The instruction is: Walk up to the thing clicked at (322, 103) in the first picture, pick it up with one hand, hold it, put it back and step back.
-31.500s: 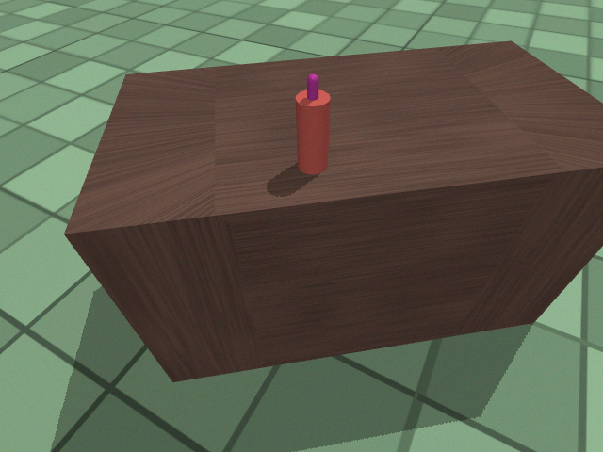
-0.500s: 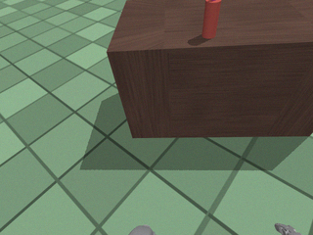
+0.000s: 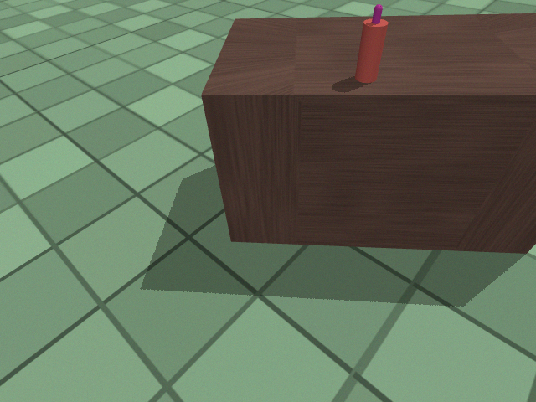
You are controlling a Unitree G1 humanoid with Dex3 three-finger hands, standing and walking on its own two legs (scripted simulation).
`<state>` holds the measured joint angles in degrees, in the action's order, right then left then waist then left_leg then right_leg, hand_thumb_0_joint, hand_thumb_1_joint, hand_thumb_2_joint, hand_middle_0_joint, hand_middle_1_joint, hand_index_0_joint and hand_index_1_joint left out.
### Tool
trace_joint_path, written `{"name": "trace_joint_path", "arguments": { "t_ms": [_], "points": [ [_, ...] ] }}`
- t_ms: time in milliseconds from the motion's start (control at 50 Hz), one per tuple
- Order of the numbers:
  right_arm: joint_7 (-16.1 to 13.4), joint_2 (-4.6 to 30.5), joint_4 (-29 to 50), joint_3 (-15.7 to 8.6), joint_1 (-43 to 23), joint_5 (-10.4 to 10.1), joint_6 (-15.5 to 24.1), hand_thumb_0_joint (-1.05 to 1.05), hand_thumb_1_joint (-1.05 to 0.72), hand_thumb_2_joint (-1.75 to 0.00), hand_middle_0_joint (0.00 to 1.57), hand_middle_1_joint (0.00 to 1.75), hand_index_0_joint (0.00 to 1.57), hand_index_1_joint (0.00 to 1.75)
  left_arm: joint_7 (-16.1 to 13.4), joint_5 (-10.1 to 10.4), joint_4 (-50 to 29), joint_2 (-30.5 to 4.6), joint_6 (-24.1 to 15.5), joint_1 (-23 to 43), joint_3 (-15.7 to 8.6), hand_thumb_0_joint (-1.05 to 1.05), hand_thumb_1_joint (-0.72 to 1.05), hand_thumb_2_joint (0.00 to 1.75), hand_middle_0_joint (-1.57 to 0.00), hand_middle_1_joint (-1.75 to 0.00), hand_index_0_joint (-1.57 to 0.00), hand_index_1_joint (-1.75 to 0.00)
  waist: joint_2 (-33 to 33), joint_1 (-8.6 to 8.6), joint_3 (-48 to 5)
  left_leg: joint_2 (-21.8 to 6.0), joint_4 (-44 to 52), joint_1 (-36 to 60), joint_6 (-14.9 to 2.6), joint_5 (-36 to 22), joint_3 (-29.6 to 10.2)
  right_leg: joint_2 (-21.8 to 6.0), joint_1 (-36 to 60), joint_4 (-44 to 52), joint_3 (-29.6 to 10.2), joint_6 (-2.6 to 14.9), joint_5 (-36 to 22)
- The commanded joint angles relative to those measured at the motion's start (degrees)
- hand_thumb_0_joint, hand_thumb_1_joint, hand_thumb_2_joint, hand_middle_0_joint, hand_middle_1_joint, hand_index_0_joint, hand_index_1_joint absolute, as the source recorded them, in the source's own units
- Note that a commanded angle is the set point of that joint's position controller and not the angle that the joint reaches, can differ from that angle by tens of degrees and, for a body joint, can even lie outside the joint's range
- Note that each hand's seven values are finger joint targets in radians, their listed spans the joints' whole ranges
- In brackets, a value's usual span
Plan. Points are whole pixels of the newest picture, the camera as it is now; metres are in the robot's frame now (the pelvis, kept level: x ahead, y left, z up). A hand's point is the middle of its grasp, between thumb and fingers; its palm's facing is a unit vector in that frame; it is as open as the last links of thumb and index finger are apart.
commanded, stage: step back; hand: right
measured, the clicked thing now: (371, 44) +1.05 -0.26 +0.09
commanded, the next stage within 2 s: stand in 0.58 s
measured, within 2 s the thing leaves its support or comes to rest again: neither
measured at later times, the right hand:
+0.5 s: hand out of the picture +0.16 -0.20 -0.14, palm faces -0.05 +0.94 -0.34, open 7.4 cm
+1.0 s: hand out of the picture +0.12 -0.22 -0.14, palm faces -0.01 +0.94 -0.33, open 7.4 cm
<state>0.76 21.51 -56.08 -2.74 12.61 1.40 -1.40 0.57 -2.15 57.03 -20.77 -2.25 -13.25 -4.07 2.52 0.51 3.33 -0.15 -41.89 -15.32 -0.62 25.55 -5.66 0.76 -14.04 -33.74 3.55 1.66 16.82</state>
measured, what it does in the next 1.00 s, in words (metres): steps on the spot: left foot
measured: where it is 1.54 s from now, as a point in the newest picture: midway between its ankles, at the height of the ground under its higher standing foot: outside the picture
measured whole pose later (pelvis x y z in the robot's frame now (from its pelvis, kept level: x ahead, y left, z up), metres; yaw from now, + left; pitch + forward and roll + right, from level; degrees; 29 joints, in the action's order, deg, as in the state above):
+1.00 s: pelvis +0.04 +0.03 +0.02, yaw +0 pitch -3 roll +0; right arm 0.8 20.5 -65.0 -0.6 4.5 0.3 0.7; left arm 0.8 -0.5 65.0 -19.9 -1.4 -5.5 -0.3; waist 0.5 -0.4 3.8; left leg -2.2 -20.5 -9.6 1.6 8.0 0.2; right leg -1.3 -3.8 -19.9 0.9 -1.2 13.2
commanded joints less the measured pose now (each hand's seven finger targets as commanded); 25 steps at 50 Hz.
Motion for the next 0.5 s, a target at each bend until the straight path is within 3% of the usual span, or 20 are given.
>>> {"name": "trace_joint_path", "arguments": {
  "t_ms": [0, 40, 100, 140, 160, 180, 200, 220, 240, 260, 280, 300, 340, 380, 400, 440, 480],
  "points": [
    [-1.0, 12.8, 4.9, -3.3, -2.3, 0.1, 1.9, 0.00, -0.90, -0.90, 0.20, 0.30, 0.20, 0.30, -1.8, -0.1, -5.5, -18.6, -1.9, 3.0, -4.6, 0.00, 0.90, 0.90, -0.20, -0.30, -0.20, -0.30, -5.0, 1.58, 3.9, -1.7, -13.4, -15.6, -0.28, 5.0, -3.8, -23.7, 1.9, 21.4, -32.5, 12.75, 16.7],
    [-0.7, 10.5, 3.7, -2.8, -1.4, -0.2, 2.2, 0.00, -0.90, -0.90, 0.20, 0.30, 0.20, 0.30, -1.9, 0.2, -5.4, -15.3, -2.5, 3.3, -3.3, 0.00, 0.90, 0.90, -0.20, -0.30, -0.20, -0.30, -5.4, 0.71, 1.2, -1.5, -9.3, -13.3, 0.11, 1.0, -3.6, -17.2, 5.5, 17.2, -20.3, 8.94, -0.8],
    [-0.3, 9.4, 3.7, -2.6, -1.2, 0.3, 2.1, 0.00, -0.90, -0.90, 0.20, 0.30, 0.20, 0.30, -1.6, 0.1, -4.9, -16.0, -2.6, 3.4, -3.1, 0.00, 0.90, 0.90, -0.20, -0.30, -0.20, -0.30, -9.7, 1.06, -0.2, -1.9, -4.2, -7.7, 1.04, -0.5, 0.7, -16.3, 1.6, 14.8, -14.5, 8.60, -8.7],
    [-0.3, 8.6, 3.3, -2.2, -1.3, 0.0, 2.3, 0.00, -0.90, -0.90, 0.20, 0.30, 0.20, 0.30, -1.6, 0.5, -5.4, -15.3, -2.1, 4.9, -2.8, 0.00, 0.90, 0.90, -0.20, -0.30, -0.20, -0.30, -12.0, 0.62, -1.3, -1.6, 2.9, -4.4, 1.12, -2.4, 4.5, -15.2, 2.5, 11.6, -10.9, 7.96, -18.3],
    [-0.4, 8.4, 3.0, -2.3, -1.9, 0.0, 2.5, 0.00, -0.90, -0.90, 0.20, 0.30, 0.20, 0.30, -1.7, 0.8, -5.3, -14.6, -1.7, 4.7, -2.4, 0.00, 0.90, 0.90, -0.20, -0.30, -0.20, -0.30, -11.7, 0.73, -2.2, -0.7, 6.0, -2.5, 1.06, -5.0, 6.4, -13.9, 2.8, 8.7, -8.7, 7.24, -24.0],
    [-0.6, 8.2, 2.6, -2.4, -0.9, 0.0, 2.8, 0.00, -0.90, -0.90, 0.20, 0.30, 0.20, 0.30, -1.6, 1.1, -5.3, -14.8, -1.3, 5.5, -2.3, 0.00, 0.90, 0.90, -0.20, -0.30, -0.20, -0.30, -11.8, -0.19, -3.7, 0.1, 10.5, 0.6, 0.76, -9.6, 8.0, -13.3, 2.9, 4.9, -7.2, 6.25, -27.5],
    [-0.9, 8.3, 1.6, -2.6, 0.2, 0.1, 2.9, 0.00, -0.90, -0.90, 0.20, 0.30, 0.20, 0.30, -1.6, 1.4, -5.3, -14.4, -0.7, 6.1, -2.1, 0.00, 0.90, 0.90, -0.20, -0.30, -0.20, -0.30, -11.0, -0.89, -4.3, 0.9, 14.4, 3.7, 0.44, -15.4, 8.8, -12.3, 1.6, 1.8, -6.2, 4.89, -27.1],
    [-1.2, 9.3, 1.2, -3.0, 0.0, 0.2, 3.0, 0.00, -0.90, -0.90, 0.20, 0.30, 0.20, 0.30, -1.5, 1.5, -5.6, -13.3, -0.3, 5.2, -1.5, 0.00, 0.90, 0.90, -0.20, -0.30, -0.20, -0.30, -8.7, -0.77, -4.7, 0.2, 15.7, 7.3, -0.43, -21.1, 6.6, -10.8, -0.9, -1.0, -5.8, 3.01, -25.2],
    [-1.5, 11.4, 1.4, -3.3, -0.4, 0.5, 3.2, 0.00, -0.90, -0.90, 0.20, 0.30, 0.20, 0.30, -1.5, 1.8, -5.9, -11.7, 0.1, 4.6, -1.0, 0.00, 0.90, 0.90, -0.20, -0.30, -0.20, -0.30, -3.9, -0.66, -6.6, -4.9, 15.2, 9.0, -2.25, -29.3, 0.8, -7.9, -2.4, -4.1, -4.1, 1.20, -20.9],
    [-1.7, 13.4, 2.4, -3.3, -2.9, 0.5, 3.3, 0.00, -0.90, -0.90, 0.20, 0.30, 0.20, 0.30, -1.5, 2.3, -5.9, -10.1, 0.5, 3.9, -0.4, 0.00, 0.90, 0.90, -0.20, -0.30, -0.20, -0.30, 1.1, 0.74, -7.2, -11.9, 17.9, 7.4, -5.35, -29.1, -8.6, -4.0, -4.2, -6.4, -3.2, -0.71, -9.3],
    [-1.7, 16.2, 3.1, -3.4, -5.6, 0.0, 3.2, 0.00, -0.90, -0.90, 0.20, 0.30, 0.20, 0.30, -1.6, 2.7, -4.6, -11.1, 1.4, 3.8, -0.7, 0.00, 0.90, 0.90, -0.20, -0.30, -0.20, -0.30, 3.4, 0.97, -7.5, -16.2, 19.5, 0.4, -10.65, -20.9, -11.8, -1.8, 0.9, -6.6, -2.0, -0.75, 6.1],
    [-1.5, 16.6, 3.1, -3.5, -8.4, -0.1, 3.0, 0.00, -0.90, -0.90, 0.20, 0.30, 0.20, 0.30, -1.7, 2.3, -3.3, -11.8, 1.7, 3.2, -0.7, 0.00, 0.90, 0.90, -0.20, -0.30, -0.20, -0.30, 4.9, 1.29, -6.1, -17.0, 20.3, -3.7, -11.97, -17.1, -12.6, -2.3, 4.2, -6.2, -2.3, -0.58, 10.2],
    [-1.4, 14.6, 2.6, -2.6, -10.4, 0.2, 2.5, 0.00, -0.90, -0.90, 0.20, 0.30, 0.20, 0.30, -1.5, 1.9, -1.8, -11.1, 1.3, 2.5, -0.5, 0.00, 0.90, 0.90, -0.20, -0.30, -0.20, -0.30, 5.5, 2.29, -4.3, -13.2, 20.0, -3.4, -7.74, -14.5, -7.0, -2.8, 4.9, 2.6, -2.5, -0.14, 5.2],
    [-1.5, 11.9, 2.6, -1.7, -11.2, -0.5, 2.7, 0.00, -0.90, -0.90, 0.20, 0.30, 0.20, 0.30, -1.7, 1.5, -0.8, -13.0, 0.4, 1.2, -0.9, 0.00, 0.90, 0.90, -0.20, -0.30, -0.20, -0.30, 3.4, 2.41, -6.4, -9.5, 13.6, -2.2, -3.97, -25.5, -2.3, -5.5, 7.8, 4.9, -5.6, 0.52, -9.6],
    [-1.5, 11.2, 2.1, -1.5, -11.3, -0.7, 2.6, 0.00, -0.90, -0.90, 0.20, 0.30, 0.20, 0.30, -1.7, 1.6, -0.7, -13.8, 0.3, 2.5, -1.0, 0.00, 0.90, 0.90, -0.20, -0.30, -0.20, -0.30, 1.8, 1.63, -6.2, -7.4, 12.3, -1.5, -2.77, -24.2, -0.5, -6.7, 6.2, 6.1, -8.1, 0.94, -11.5],
    [-1.4, 10.8, 0.4, -1.4, -9.6, -0.7, 2.7, 0.00, -0.90, -0.90, 0.20, 0.30, 0.20, 0.30, -1.6, 1.6, -1.4, -14.0, 0.3, 6.6, -0.7, 0.00, 0.90, 0.90, -0.20, -0.30, -0.20, -0.30, 0.7, -0.18, -7.5, -7.6, 14.9, 3.2, -2.21, -24.7, -0.3, -7.6, 4.7, 5.7, -8.4, 1.28, -12.9],
    [-1.4, 11.8, -0.1, -1.5, -11.1, -0.6, 3.0, 0.00, -0.90, -0.90, 0.20, 0.30, 0.20, 0.30, -1.7, 1.8, -1.0, -12.5, 0.4, 6.8, -0.2, 0.00, 0.90, 0.90, -0.20, -0.30, -0.20, -0.30, 2.3, 0.53, -7.9, -9.0, 16.0, 4.2, -3.23, -30.7, -1.2, -5.9, 5.4, 4.9, -5.9, 0.06, -14.4]
  ]
}}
